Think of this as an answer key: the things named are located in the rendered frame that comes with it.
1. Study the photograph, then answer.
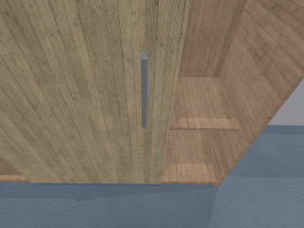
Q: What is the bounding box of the handle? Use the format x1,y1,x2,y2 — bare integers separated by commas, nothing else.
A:
141,49,148,128

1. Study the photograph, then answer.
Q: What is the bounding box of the wardrobe door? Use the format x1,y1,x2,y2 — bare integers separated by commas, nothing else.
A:
0,156,22,176
0,0,191,184

